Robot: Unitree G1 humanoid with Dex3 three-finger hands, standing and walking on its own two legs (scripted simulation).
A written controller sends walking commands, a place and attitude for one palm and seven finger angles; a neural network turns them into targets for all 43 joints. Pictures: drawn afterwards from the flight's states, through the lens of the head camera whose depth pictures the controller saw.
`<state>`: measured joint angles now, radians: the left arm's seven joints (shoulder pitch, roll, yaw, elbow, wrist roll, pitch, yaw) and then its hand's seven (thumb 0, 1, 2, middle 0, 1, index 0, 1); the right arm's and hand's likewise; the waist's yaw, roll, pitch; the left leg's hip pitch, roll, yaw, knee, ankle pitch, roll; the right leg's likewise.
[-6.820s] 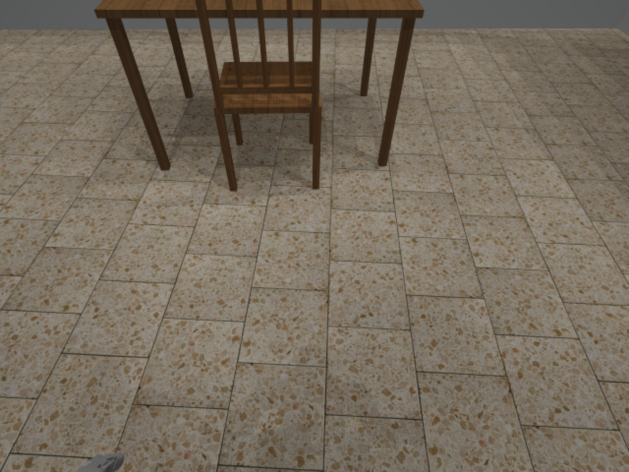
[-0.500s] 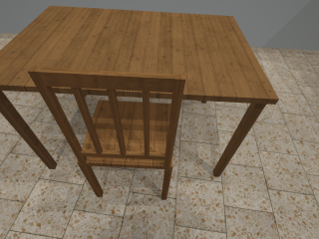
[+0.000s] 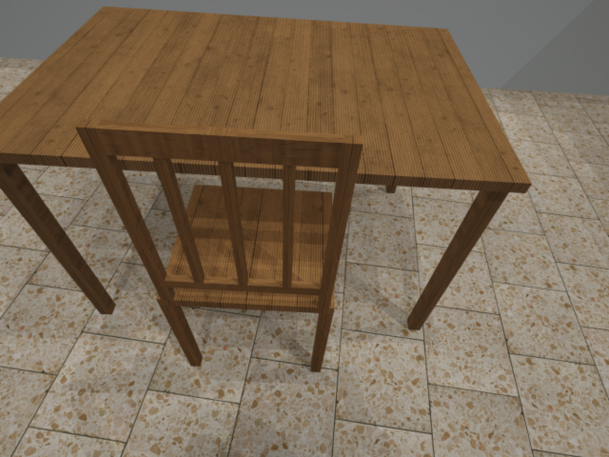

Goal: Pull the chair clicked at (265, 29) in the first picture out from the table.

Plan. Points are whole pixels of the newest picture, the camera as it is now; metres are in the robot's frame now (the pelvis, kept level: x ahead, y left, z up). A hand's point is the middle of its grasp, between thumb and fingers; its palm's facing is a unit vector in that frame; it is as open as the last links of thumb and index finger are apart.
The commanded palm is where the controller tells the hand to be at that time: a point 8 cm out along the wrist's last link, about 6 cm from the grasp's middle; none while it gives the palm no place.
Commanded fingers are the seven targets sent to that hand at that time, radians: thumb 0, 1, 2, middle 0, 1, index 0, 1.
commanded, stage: look again from close up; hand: left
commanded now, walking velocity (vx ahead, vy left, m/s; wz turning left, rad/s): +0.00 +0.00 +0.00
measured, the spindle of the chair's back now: (236, 231) +0.50 +0.17 -0.07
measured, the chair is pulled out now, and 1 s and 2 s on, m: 0.00 0.00 0.00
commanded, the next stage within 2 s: raise the hand toward the chair's back in 1.68 s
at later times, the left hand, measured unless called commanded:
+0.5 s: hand out of the picture -0.04 +0.14 -0.17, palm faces +0.03 -0.99 -0.17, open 7.4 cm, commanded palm none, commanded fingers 0.00 0.90 0.90 -0.20 -0.30 -0.20 -0.30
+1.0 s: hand out of the picture +0.00 +0.13 -0.17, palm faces +0.02 -0.98 -0.19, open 7.4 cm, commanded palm none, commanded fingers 0.00 0.90 0.90 -0.20 -0.30 -0.20 -0.30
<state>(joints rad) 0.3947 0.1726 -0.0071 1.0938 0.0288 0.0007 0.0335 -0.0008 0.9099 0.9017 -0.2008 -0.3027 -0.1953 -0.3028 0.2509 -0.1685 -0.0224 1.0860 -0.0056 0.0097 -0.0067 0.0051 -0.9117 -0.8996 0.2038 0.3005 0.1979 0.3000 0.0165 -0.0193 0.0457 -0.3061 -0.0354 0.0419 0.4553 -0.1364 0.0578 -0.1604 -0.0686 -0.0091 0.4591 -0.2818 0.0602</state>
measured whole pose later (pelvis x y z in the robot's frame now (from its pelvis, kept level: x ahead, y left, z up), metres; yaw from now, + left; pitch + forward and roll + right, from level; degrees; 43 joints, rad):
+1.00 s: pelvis +0.02 -0.03 +0.00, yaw -1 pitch -1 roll +0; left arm 0.33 0.13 0.00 1.11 0.02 -0.02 0.04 0.00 0.91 0.90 -0.20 -0.30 -0.20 -0.30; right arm 0.26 -0.15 -0.01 1.14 0.00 0.00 -0.02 0.01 -0.92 -0.90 0.20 0.30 0.20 0.30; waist 0.00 0.01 0.04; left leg -0.27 0.00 0.04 0.44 -0.16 0.01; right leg -0.13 -0.03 -0.01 0.45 -0.31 0.02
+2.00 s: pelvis +0.01 -0.05 -0.03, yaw +1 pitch +7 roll +0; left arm 0.37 0.19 0.07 0.14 -0.15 -0.28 0.01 0.01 0.85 0.86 -0.19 -0.29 -0.18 -0.29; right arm 0.27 -0.24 -0.05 0.76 -0.01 -0.33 -0.04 0.02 -0.92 -0.90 0.21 0.30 0.20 0.30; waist -0.04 0.01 -0.07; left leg -0.62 0.02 -0.01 0.76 -0.27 -0.01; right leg -0.48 -0.02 -0.04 0.80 -0.45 0.00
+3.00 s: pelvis -0.02 -0.04 -0.10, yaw +0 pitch +15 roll -4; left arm 0.37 0.24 0.16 -0.08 -0.25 -0.38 -0.18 -0.01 -0.32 0.38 -0.08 -0.11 -0.07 -0.11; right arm 0.18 -0.22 -0.01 0.58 0.00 -0.30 -0.07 0.01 -0.90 -0.90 0.20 0.30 0.20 0.30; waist 0.02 0.04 -0.12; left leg -1.06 0.04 -0.06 1.21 -0.43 0.00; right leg -0.86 0.01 -0.08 1.19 -0.60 0.00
